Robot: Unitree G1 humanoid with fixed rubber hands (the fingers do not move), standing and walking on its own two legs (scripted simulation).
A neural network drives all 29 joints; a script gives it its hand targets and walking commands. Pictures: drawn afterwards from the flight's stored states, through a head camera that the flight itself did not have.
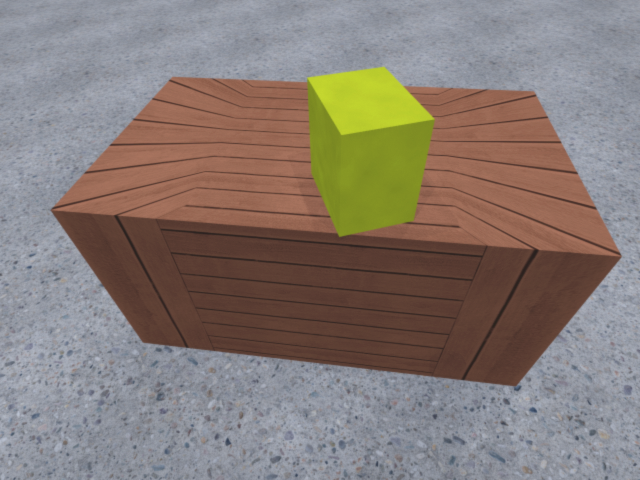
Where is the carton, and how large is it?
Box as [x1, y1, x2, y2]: [307, 67, 434, 236]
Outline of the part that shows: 384,67 307,77 311,173 339,236 413,220 434,119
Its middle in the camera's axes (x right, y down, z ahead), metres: +0.09 -0.19 +0.86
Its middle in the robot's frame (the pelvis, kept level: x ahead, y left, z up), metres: +0.79 -0.05 -0.02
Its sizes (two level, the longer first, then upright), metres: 0.242 0.178 0.254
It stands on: a pedestal, 0.64 m high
